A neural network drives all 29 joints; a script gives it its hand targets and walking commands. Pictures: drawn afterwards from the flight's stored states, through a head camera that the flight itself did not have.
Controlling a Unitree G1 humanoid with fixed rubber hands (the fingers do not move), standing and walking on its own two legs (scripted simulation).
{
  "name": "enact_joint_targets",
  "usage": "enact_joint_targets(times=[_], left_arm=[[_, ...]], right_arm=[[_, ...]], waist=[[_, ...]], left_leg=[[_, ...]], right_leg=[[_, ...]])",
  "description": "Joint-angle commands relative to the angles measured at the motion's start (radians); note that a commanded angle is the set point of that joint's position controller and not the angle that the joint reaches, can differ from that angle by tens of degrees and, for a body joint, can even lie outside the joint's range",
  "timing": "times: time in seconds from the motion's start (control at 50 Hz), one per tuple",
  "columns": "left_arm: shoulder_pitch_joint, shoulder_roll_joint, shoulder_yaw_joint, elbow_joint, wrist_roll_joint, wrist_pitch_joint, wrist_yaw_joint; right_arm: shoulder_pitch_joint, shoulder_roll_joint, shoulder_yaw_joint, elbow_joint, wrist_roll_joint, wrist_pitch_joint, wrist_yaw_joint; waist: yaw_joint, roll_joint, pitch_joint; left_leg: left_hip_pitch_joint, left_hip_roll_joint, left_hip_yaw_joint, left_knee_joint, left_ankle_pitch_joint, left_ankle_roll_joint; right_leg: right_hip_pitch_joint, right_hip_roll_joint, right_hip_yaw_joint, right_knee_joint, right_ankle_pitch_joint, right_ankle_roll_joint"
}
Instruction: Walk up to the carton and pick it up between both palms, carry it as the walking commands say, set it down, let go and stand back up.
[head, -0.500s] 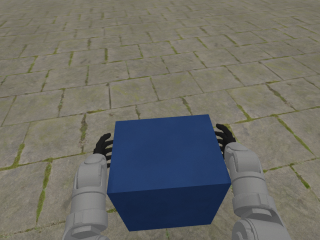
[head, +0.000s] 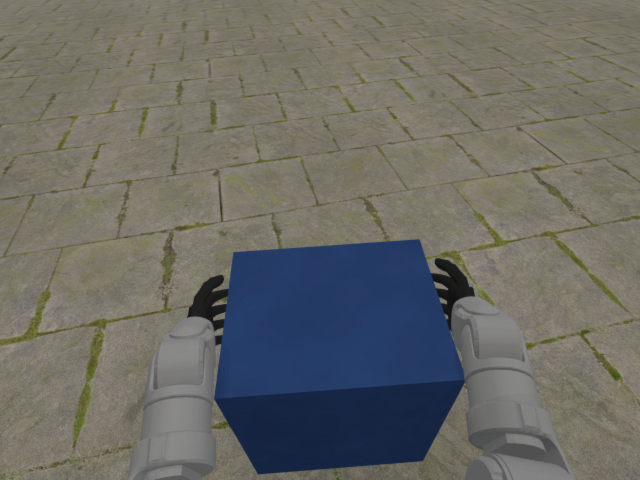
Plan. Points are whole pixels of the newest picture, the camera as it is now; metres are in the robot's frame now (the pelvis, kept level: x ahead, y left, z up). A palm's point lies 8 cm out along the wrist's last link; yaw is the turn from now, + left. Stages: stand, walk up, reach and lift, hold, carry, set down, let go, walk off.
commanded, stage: reach and lift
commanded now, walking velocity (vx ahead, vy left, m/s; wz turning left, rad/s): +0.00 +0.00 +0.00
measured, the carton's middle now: (334, 363) +0.28 +0.01 -0.03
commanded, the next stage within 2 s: hold in 0.22 s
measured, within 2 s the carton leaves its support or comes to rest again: neither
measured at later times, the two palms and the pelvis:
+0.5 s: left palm (197, 339) +0.27 +0.18 +0.05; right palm (462, 319) +0.29 -0.16 +0.05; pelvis +0.00 +0.00 +0.00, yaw +0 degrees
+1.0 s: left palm (196, 336) +0.28 +0.18 +0.05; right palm (460, 316) +0.30 -0.16 +0.06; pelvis +0.00 +0.00 +0.00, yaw +0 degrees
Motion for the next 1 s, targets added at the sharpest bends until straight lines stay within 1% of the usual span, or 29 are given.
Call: enact_joint_targets(times=[0.0, 0.06, 0.08, 0.14, 0.16, 0.18, 0.2, 0.26, 0.28, 0.32, 0.34, 0.38, 0.4, 0.42, 0.44, 0.46, 0.52, 0.54, 0.62, 0.66, 0.72, 0.76, 0.82, 0.88, 0.9, 0.92, 0.94, 0.96, 0.98], left_arm=[[-0.537, -0.975, -0.592, -0.161, -0.264, -0.03, -0.225], [-0.592, -0.969, -0.603, -0.201, -0.283, -0.04, -0.229], [-0.547, -0.967, -0.607, -0.19, -0.278, -0.035, -0.228], [-0.514, -0.947, -0.594, -0.19, -0.27, -0.031, -0.228], [-0.518, -0.961, -0.609, -0.22, -0.282, -0.036, -0.227], [-0.518, -0.961, -0.628, -0.249, -0.291, -0.041, -0.229], [-0.529, -0.957, -0.634, -0.251, -0.29, -0.036, -0.228], [-0.51, -0.94, -0.618, -0.236, -0.276, -0.028, -0.22], [-0.48, -0.954, -0.629, -0.23, -0.283, -0.028, -0.222], [-0.478, -0.944, -0.62, -0.23, -0.275, -0.023, -0.22], [-0.488, -0.946, -0.635, -0.265, -0.282, -0.028, -0.219], [-0.487, -0.929, -0.626, -0.253, -0.282, -0.028, -0.218], [-0.514, -0.935, -0.642, -0.285, -0.289, -0.031, -0.217], [-0.513, -0.928, -0.64, -0.27, -0.292, -0.03, -0.219], [-0.503, -0.936, -0.63, -0.248, -0.278, -0.024, -0.22], [-0.494, -0.932, -0.623, -0.225, -0.276, -0.018, -0.221], [-0.498, -0.936, -0.625, -0.23, -0.277, -0.022, -0.221], [-0.508, -0.932, -0.624, -0.238, -0.281, -0.027, -0.22], [-0.504, -0.932, -0.635, -0.254, -0.285, -0.023, -0.223], [-0.519, -0.919, -0.632, -0.268, -0.281, -0.026, -0.22], [-0.508, -0.927, -0.647, -0.283, -0.287, -0.028, -0.218], [-0.485, -0.924, -0.643, -0.272, -0.286, -0.022, -0.217], [-0.453, -0.931, -0.625, -0.237, -0.276, -0.015, -0.22], [-0.478, -0.924, -0.642, -0.29, -0.288, -0.023, -0.214], [-0.566, -0.877, -0.687, -0.267, -0.336, -0.023, -0.217], [-0.578, -0.871, -0.682, -0.257, -0.332, -0.023, -0.213], [-0.598, -0.889, -0.684, -0.263, -0.331, -0.018, -0.207], [-0.603, -0.897, -0.682, -0.262, -0.33, -0.003, -0.202], [-0.636, -0.904, -0.7, -0.302, -0.349, 0.008, -0.191]], right_arm=[[-0.436, 0.89, 0.566, -0.207, 0.229, -0.026, 0.201], [-0.403, 0.908, 0.557, -0.179, 0.219, -0.02, 0.2], [-0.415, 0.905, 0.578, -0.218, 0.227, -0.025, 0.199], [-0.365, 0.896, 0.566, -0.199, 0.216, -0.015, 0.197], [-0.386, 0.917, 0.594, -0.227, 0.232, -0.018, 0.198], [-0.395, 0.92, 0.617, -0.266, 0.244, -0.024, 0.194], [-0.373, 0.914, 0.605, -0.246, 0.241, -0.019, 0.193], [-0.35, 0.883, 0.585, -0.234, 0.222, -0.011, 0.193], [-0.362, 0.895, 0.615, -0.264, 0.236, -0.017, 0.193], [-0.348, 0.882, 0.594, -0.252, 0.227, -0.012, 0.189], [-0.362, 0.9, 0.617, -0.274, 0.245, -0.016, 0.193], [-0.348, 0.892, 0.613, -0.264, 0.235, -0.011, 0.192], [-0.345, 0.903, 0.62, -0.266, 0.242, -0.012, 0.187], [-0.346, 0.892, 0.607, -0.253, 0.231, -0.011, 0.188], [-0.372, 0.884, 0.61, -0.265, 0.232, -0.01, 0.188], [-0.363, 0.887, 0.596, -0.238, 0.231, -0.006, 0.19], [-0.376, 0.894, 0.612, -0.26, 0.238, -0.009, 0.188], [-0.365, 0.895, 0.616, -0.25, 0.233, -0.009, 0.188], [-0.366, 0.901, 0.619, -0.261, 0.245, -0.01, 0.187], [-0.369, 0.905, 0.622, -0.259, 0.245, -0.008, 0.187], [-0.354, 0.901, 0.634, -0.278, 0.25, -0.009, 0.185], [-0.336, 0.901, 0.626, -0.263, 0.245, -0.004, 0.182], [-0.339, 0.886, 0.617, -0.273, 0.242, -0.001, 0.181], [-0.335, 0.896, 0.636, -0.289, 0.249, -0.003, 0.181], [-0.352, 0.871, 0.652, -0.26, 0.285, 0.002, 0.184], [-0.399, 0.872, 0.68, -0.287, 0.297, 0.0, 0.186], [-0.442, 0.893, 0.708, -0.289, 0.312, 0.007, 0.186], [-0.479, 0.89, 0.72, -0.305, 0.321, 0.017, 0.184], [-0.516, 0.904, 0.746, -0.348, 0.345, 0.026, 0.179]], waist=[[-0.063, 0.021, -0.195], [-0.077, 0.005, -0.195], [-0.066, 0.008, -0.225], [-0.064, -0.011, -0.178], [-0.063, -0.014, -0.211], [-0.058, -0.006, -0.249], [-0.065, 0.013, -0.241], [-0.067, 0.013, -0.172], [-0.069, -0.002, -0.187], [-0.066, 0.005, -0.164], [-0.061, 0.025, -0.175], [-0.066, -0.015, -0.169], [-0.062, 0.011, -0.186], [-0.073, -0.007, -0.163], [-0.065, 0.014, -0.13], [-0.064, 0.002, -0.118], [-0.064, -0.003, -0.137], [-0.063, -0.026, -0.135], [-0.062, 0.013, -0.143], [-0.057, 0.006, -0.145], [-0.057, 0.005, -0.174], [-0.059, -0.016, -0.166], [-0.063, -0.005, -0.13], [-0.06, 0.004, -0.161], [-0.02, 0.002, -0.336], [-0.017, -0.012, -0.292], [-0.009, -0.028, -0.208], [-0.008, -0.03, -0.118], [-0.007, -0.077, -0.059]], left_leg=[[0.101, -0.116, -0.02, -0.063, 0.132, 0.013], [0.104, -0.113, -0.026, -0.06, 0.12, 0.017], [0.113, -0.116, -0.018, -0.061, 0.145, 0.015], [0.093, -0.112, -0.024, -0.065, 0.14, 0.02], [0.11, -0.113, -0.022, -0.065, 0.153, 0.022], [0.117, -0.113, -0.023, -0.053, 0.173, 0.022], [0.105, -0.113, -0.024, -0.055, 0.177, 0.018], [0.097, -0.112, -0.028, -0.069, 0.144, 0.016], [0.107, -0.114, -0.028, -0.068, 0.139, 0.02], [0.09, -0.112, -0.026, -0.066, 0.133, 0.018], [0.098, -0.117, -0.024, -0.07, 0.122, 0.019], [0.093, -0.114, -0.025, -0.068, 0.112, 0.023], [0.101, -0.113, -0.023, -0.062, 0.12, 0.019], [0.093, -0.109, -0.031, -0.07, 0.097, 0.023], [0.073, -0.113, -0.022, -0.078, 0.062, 0.02], [0.076, -0.111, -0.022, -0.081, 0.033, 0.024], [0.071, -0.113, -0.017, -0.072, 0.051, 0.023], [0.081, -0.109, -0.025, -0.071, 0.057, 0.027], [0.071, -0.117, -0.015, -0.073, 0.055, 0.022], [0.082, -0.115, -0.016, -0.07, 0.047, 0.025], [0.095, -0.118, -0.016, -0.065, 0.102, 0.022], [0.111, -0.114, -0.022, -0.068, 0.103, 0.025], [0.084, -0.112, -0.022, -0.075, 0.072, 0.026], [0.102, -0.116, -0.02, -0.073, 0.101, 0.022], [0.035, 0.112, -0.005, 0.082, 0.16, 0.001], [-0.032, 0.083, -0.006, 0.075, -0.088, 0.007], [-0.134, 0.057, -0.013, 0.076, -0.36, 0.017], [-0.226, 0.04, -0.029, 0.072, -0.52, 0.019], [-0.242, 0.014, -0.005, 0.156, -0.494, 0.009]], right_leg=[[0.162, 0.097, 0.003, -0.105, 0.178, -0.02], [0.145, 0.098, 0.006, -0.102, 0.162, -0.021], [0.18, 0.098, 0.006, -0.1, 0.196, -0.016], [0.161, 0.098, 0.004, -0.105, 0.189, -0.018], [0.174, 0.096, 0.008, -0.103, 0.203, -0.015], [0.189, 0.096, 0.012, -0.093, 0.226, -0.014], [0.188, 0.098, 0.01, -0.093, 0.231, -0.015], [0.161, 0.1, 0.005, -0.104, 0.188, -0.021], [0.173, 0.1, 0.006, -0.103, 0.189, -0.017], [0.164, 0.099, 0.01, -0.105, 0.184, -0.019], [0.175, 0.098, 0.01, -0.103, 0.175, -0.021], [0.165, 0.096, 0.011, -0.108, 0.16, -0.018], [0.164, 0.096, 0.015, -0.103, 0.169, -0.018], [0.155, 0.097, 0.011, -0.104, 0.146, -0.019], [0.147, 0.098, 0.007, -0.112, 0.112, -0.022], [0.144, 0.095, 0.008, -0.116, 0.083, -0.021], [0.153, 0.095, 0.01, -0.113, 0.099, -0.017], [0.142, 0.096, 0.007, -0.113, 0.095, -0.018], [0.165, 0.093, 0.015, -0.114, 0.112, -0.019], [0.159, 0.09, 0.017, -0.114, 0.096, -0.016], [0.165, 0.095, 0.017, -0.111, 0.153, -0.016], [0.152, 0.095, 0.017, -0.113, 0.146, -0.014], [0.158, 0.095, 0.012, -0.115, 0.12, -0.017], [0.166, 0.096, 0.014, -0.111, 0.149, -0.016], [0.078, -0.118, -0.005, 0.062, 0.216, -0.036], [0.02, -0.103, 0.021, 0.02, -0.038, -0.049], [-0.036, -0.1, 0.064, -0.049, -0.378, -0.073], [-0.099, -0.097, 0.094, -0.093, -0.592, -0.082], [-0.173, -0.117, 0.114, -0.133, -0.628, -0.084]])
